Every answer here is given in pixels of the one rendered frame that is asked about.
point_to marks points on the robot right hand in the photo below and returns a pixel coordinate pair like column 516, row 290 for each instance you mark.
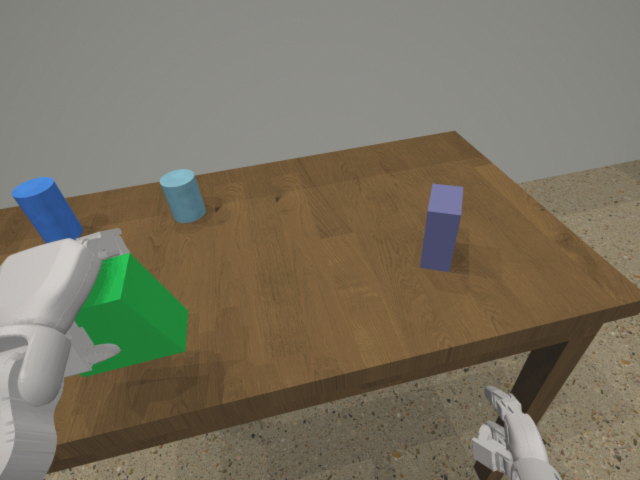
column 499, row 447

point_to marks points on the left robot forearm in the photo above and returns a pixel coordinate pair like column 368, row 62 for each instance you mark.
column 33, row 359

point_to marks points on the right robot forearm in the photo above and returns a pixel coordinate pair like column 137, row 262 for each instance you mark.
column 533, row 469

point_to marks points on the robot left hand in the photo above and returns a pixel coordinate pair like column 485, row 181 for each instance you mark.
column 48, row 284

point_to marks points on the table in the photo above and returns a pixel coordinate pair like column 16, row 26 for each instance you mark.
column 303, row 286

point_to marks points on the sponge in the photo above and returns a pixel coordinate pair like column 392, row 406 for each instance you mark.
column 129, row 307

